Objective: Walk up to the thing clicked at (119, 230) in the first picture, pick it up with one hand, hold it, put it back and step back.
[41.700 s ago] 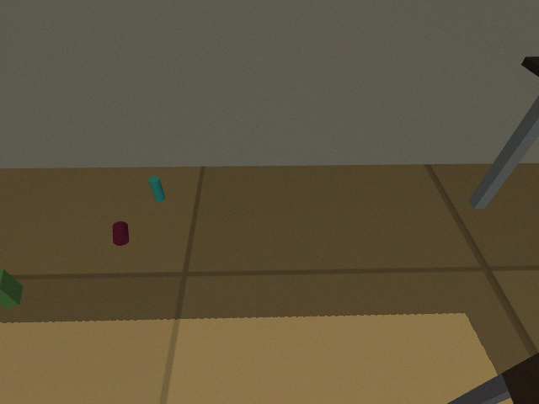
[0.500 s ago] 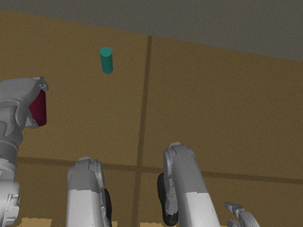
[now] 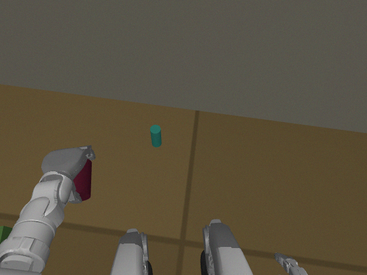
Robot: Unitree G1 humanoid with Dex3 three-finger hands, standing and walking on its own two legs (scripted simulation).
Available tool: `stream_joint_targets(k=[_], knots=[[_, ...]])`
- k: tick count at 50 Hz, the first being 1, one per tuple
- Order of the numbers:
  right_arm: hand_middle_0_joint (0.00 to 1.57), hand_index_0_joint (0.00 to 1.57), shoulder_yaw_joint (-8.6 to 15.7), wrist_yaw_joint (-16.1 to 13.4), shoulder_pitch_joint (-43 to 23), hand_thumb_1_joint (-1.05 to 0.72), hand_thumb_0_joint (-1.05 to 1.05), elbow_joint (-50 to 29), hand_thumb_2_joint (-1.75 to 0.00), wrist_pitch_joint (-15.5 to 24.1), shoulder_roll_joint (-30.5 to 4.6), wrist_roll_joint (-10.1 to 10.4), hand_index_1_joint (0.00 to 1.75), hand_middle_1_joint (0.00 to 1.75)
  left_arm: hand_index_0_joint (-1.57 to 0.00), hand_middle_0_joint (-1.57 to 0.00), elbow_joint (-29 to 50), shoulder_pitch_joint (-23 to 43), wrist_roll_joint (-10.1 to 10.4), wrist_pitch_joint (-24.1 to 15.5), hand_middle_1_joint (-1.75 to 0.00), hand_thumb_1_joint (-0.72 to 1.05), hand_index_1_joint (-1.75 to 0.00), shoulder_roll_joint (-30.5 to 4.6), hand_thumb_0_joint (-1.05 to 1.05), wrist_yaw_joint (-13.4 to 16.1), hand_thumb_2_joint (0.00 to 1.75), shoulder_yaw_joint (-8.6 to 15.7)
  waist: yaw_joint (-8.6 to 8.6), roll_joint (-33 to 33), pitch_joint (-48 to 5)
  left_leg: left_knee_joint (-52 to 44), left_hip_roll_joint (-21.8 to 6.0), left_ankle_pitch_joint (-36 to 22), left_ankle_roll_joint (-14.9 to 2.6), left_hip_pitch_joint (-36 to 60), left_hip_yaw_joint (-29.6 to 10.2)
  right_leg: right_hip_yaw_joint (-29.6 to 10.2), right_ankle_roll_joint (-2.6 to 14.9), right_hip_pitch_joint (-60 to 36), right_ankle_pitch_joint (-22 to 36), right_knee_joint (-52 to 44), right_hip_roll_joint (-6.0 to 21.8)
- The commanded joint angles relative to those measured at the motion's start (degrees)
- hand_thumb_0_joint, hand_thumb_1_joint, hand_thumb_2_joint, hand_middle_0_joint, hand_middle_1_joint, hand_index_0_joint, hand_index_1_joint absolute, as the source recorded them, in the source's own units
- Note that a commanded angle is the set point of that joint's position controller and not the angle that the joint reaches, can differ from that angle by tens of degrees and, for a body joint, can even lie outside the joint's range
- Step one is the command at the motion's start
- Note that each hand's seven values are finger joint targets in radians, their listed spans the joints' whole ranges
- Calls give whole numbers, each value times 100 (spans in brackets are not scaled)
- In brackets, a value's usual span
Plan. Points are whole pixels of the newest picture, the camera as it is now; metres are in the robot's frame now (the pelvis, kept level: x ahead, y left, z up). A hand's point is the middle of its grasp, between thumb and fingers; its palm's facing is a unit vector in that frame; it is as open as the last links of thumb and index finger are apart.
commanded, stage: lift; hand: left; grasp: from above
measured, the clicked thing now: (76, 179) +0.39 +0.24 -0.10
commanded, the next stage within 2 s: hold in 0.56 s
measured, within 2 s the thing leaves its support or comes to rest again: neither
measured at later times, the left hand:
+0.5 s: hand (61, 164) +0.37 +0.22 +0.04, palm faces -0.43 -0.08 -0.90, open 11.9 cm
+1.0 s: hand (52, 143) +0.39 +0.22 +0.09, palm faces -0.44 -0.06 -0.90, open 11.9 cm
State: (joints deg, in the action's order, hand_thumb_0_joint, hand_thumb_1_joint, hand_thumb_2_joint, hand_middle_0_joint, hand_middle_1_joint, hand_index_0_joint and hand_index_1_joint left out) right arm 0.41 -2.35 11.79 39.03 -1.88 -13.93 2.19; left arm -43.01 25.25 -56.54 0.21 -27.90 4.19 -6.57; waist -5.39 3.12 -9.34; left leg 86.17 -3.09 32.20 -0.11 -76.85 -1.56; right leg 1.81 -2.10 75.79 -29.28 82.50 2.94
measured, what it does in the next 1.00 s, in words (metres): rises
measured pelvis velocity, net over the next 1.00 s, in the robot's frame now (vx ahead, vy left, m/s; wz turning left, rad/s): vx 0.07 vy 0.00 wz -0.01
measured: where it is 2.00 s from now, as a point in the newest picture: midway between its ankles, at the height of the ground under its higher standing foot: outside the picture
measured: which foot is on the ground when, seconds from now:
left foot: down 0.00-1.00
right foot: down 0.00-1.00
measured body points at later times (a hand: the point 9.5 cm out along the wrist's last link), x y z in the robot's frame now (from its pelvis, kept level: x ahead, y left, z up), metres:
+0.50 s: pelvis +0.04 +0.00 +0.11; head +0.09 -0.01 +0.56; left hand +0.39 +0.22 +0.09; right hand +0.12 -0.27 -0.01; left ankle +0.07 +0.12 -0.57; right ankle +0.08 -0.15 -0.57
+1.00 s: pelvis +0.07 +0.00 +0.15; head +0.09 -0.01 +0.60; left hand +0.40 +0.22 +0.14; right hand +0.17 -0.27 +0.03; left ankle +0.07 +0.12 -0.57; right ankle +0.08 -0.15 -0.57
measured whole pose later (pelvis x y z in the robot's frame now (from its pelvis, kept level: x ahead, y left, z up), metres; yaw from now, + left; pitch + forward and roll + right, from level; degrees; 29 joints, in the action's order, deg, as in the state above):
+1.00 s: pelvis +0.07 +0.00 +0.15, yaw -1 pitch +7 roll +0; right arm 3.0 -2.1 14.0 42.1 -1.8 -14.7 2.7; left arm -48.0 19.4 -57.0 2.8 -21.0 5.8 -12.0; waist -2.3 2.2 -4.4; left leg 39.9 -2.5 19.9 0.3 -26.7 2.7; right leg 0.4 -2.1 27.6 -17.5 38.3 2.6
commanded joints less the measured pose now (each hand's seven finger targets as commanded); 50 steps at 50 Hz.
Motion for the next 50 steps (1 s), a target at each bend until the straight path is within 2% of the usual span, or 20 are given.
stream_joint_targets(k=[1, 4, 5, 8, 10, 12, 15, 17, 19, 22, 24, 26, 28, 33, 38, 41, 44, 46, 49, 50], knots=[[20, 20, 364, -182, 429, -89, 0, -287, -90, 316, -884, 1, 30, 30, -90, -91, 767, 1829, -35, 88, -82, 54, -82, -1099, 0, 464, 98, 393, -71, 266, -2149, -2075, 228, -380, -65, 2407, -142, -64, 291, -1977, 418, -1799, -347], [20, 20, 366, -216, 394, -89, 0, -220, -90, 402, -878, 12, 30, 30, -91, -92, 516, 1803, -40, 139, -82, 55, -82, -974, 0, 565, 97, 309, -76, 270, -1877, -2474, 214, -351, -53, 2715, -156, -90, 280, -2277, 406, -2176, -361], [20, 20, 366, -219, 383, -89, 0, -201, -90, 417, -883, 16, 30, 30, -92, -92, 329, 1581, -76, 179, -80, 55, -81, -971, 0, 605, 96, 324, -5, 156, -1818, -2588, 221, -390, -50, 2819, -165, -94, 284, -2433, 412, -2304, -363], [20, 20, 355, -222, 322, -89, 0, -174, -90, 466, -838, 0, 30, 30, -93, -94, 164, 1549, -48, 219, -79, 55, -80, -765, 0, 657, 96, 169, 31, 120, -1520, -2955, 253, -303, -63, 2962, -104, -117, 261, -2768, 336, -2682, -384], [20, 20, 365, -225, 350, -89, 0, -163, -90, 501, -834, -10, 30, 30, -92, -93, 122, 1657, -30, 235, -77, 54, -78, -586, 0, 695, 95, 75, -23, 139, -1499, -3157, 255, -343, -51, 3199, -106, -118, 257, -2894, 388, -2862, -402], [20, 20, 392, -223, 340, -89, 0, -161, -90, 515, -854, -15, 30, 30, -91, -93, 207, 1634, -30, 235, -77, 53, -78, -725, 0, 723, 94, 150, 78, 195, -1477, -3353, 267, -546, -29, 3447, -69, -127, 253, -3145, 536, -3063, -401], [20, 20, 402, -222, 336, -89, 0, -140, -90, 504, -836, -21, 30, 30, -89, -91, 291, 1711, -67, 233, -80, 51, -81, -737, 0, 757, 98, 147, 89, 152, -1484, -3581, 274, -882, -20, 3811, -10, -134, 247, -3477, 795, -3335, -402], [20, 20, 401, -203, 327, -89, 0, -128, -90, 505, -828, -24, 30, 30, -91, -92, 197, 1564, -61, 258, -77, 52, -79, -581, 0, 776, 95, 67, 96, 90, -1358, -3744, 273, -995, -12, 3986, 14, -120, 245, -3620, 891, -3487, -395], [20, 20, 423, -195, 311, -89, 0, -129, -90, 497, -826, -30, 30, 30, -90, -91, 188, 1513, -30, 274, -77, 51, -78, -647, 0, 813, 95, 147, 162, 39, -1443, -3877, 272, -1284, 3, 4228, 14, -109, 240, -3907, 1108, -3615, -408], [20, 20, 444, -175, 329, -89, 0, -99, -90, 469, -845, -36, 30, 30, -88, -90, 160, 1596, -38, 286, -76, 48, -78, -561, 0, 800, 95, 67, 111, 47, -1349, -4050, 283, -1527, 14, 4518, 74, -106, 239, -4084, 1330, -3816, -394], [20, 20, 450, -169, 326, -89, 0, -92, -90, 446, -823, -23, 30, 30, -90, -91, 135, 1464, -19, 321, -78, 51, -79, -527, 0, 810, 95, 52, 172, -107, -1323, -4189, 295, -1672, -8, 4634, 83, -121, 238, -4304, 1469, -3981, -395], [20, 20, 462, -153, 323, -89, 0, -105, -90, 431, -822, -13, 30, 30, -90, -91, 112, 1409, -5, 325, -78, 50, -79, -411, 0, 761, 96, -39, 153, -163, -1256, -4274, 328, -1813, -13, 4720, 130, -156, 224, -4505, 1610, -4122, -387], [20, 20, 471, -148, 328, -89, 0, -82, -90, 408, -819, -21, 30, 30, -90, -91, 219, 1479, 44, 318, -76, 50, -77, -437, 0, 720, 94, -16, 168, -99, -1265, -4394, 315, -1995, -4, 4924, 151, -138, 231, -4576, 1772, -4221, -396], [20, 20, 485, -109, 262, -89, 0, -153, -89, 356, -829, -4, 30, 30, -91, -92, 303, 1360, -10, 278, -77, 52, -78, -394, 0, 662, 96, -54, 221, -87, -1107, -4703, 324, -2103, 14, 5234, 192, -99, 250, -4796, 1805, -4468, -408], [20, 20, 517, -90, 240, -89, 0, -124, -89, 299, -857, 6, 30, 30, -88, -89, 374, 1427, -87, 327, -77, 48, -78, -484, 0, 620, 96, -44, 251, -59, -1183, -4853, 333, -2691, 33, 5589, 229, -101, 247, -5142, 2319, -4595, -418], [20, 20, 524, -68, 242, -89, 0, -149, -89, 275, -871, 20, 30, 30, -88, -89, 416, 1417, -74, 290, -77, 49, -78, -420, 0, 520, 95, -93, 235, -97, -1080, -4970, 336, -2747, 28, 5691, 258, -97, 251, -5195, 2368, -4710, -427], [20, 20, 539, -54, 210, -88, 0, -198, -89, 261, -891, 17, 30, 30, -89, -90, 539, 1437, -41, 253, -75, 49, -76, -493, 0, 436, 95, -36, 274, -58, -1085, -5077, 342, -2823, 31, 5818, 286, -92, 246, -5350, 2433, -4801, -432], [20, 20, 522, -36, 176, -88, 0, -256, -89, 238, -878, 27, 30, 30, -91, -92, 450, 1274, -57, 280, -74, 51, -76, -358, 0, 398, 95, -120, 273, -207, -974, -5150, 351, -2870, 18, 5845, 288, -82, 245, -5441, 2483, -4863, -428], [20, 20, 526, -20, 157, -88, 0, -310, -89, 203, -873, 39, 30, 30, -92, -93, 545, 1259, -44, 275, -75, 52, -76, -408, 0, 319, 98, -100, 338, -183, -904, -5233, 367, -2876, 7, 5838, 325, -99, 246, -5544, 2502, -4948, -428], [20, 20, 545, -16, 177, -88, 0, -326, -89, 202, -896, 47, 30, 30, -91, -92, 761, 1386, -28, 251, -73, 52, -74, -510, 0, 293, 95, -40, 345, -69, -1059, -5265, 362, -2941, 24, 5971, 343, -96, 248, -5633, 2547, -4940, -433]])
